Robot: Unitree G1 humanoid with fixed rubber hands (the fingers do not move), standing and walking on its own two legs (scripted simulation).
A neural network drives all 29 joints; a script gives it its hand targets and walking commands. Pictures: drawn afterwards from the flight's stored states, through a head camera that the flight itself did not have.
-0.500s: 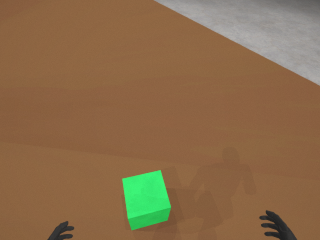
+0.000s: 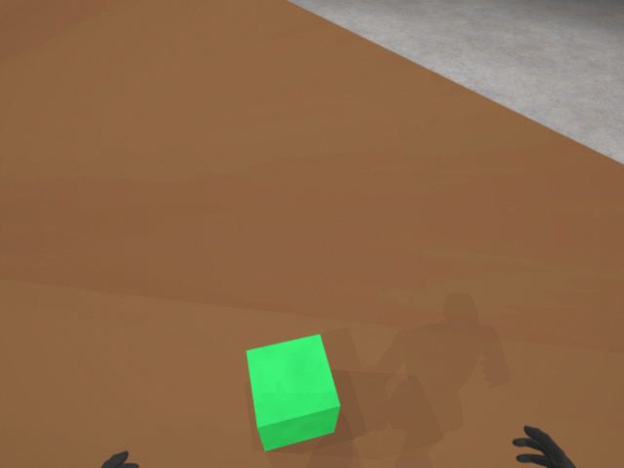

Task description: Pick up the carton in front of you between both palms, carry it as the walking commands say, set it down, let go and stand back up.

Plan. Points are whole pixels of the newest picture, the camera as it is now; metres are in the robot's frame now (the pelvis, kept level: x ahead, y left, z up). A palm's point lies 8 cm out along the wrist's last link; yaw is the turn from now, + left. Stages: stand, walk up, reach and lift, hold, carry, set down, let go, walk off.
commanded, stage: stand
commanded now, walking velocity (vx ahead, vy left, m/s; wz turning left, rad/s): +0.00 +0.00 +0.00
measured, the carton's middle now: (292, 393) +0.42 +0.06 -0.65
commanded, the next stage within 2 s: none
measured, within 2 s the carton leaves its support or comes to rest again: neither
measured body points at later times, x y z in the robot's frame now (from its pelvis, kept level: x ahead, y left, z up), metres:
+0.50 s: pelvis -0.01 +0.00 +0.00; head -0.01 +0.01 +0.45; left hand +0.08 +0.31 -0.12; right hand +0.10 -0.32 -0.10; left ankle +0.01 +0.11 -0.74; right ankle -0.05 -0.15 -0.74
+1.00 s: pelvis -0.01 -0.01 +0.00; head -0.01 +0.00 +0.45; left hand +0.07 +0.31 -0.12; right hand +0.10 -0.32 -0.11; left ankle +0.01 +0.11 -0.74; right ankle -0.05 -0.15 -0.74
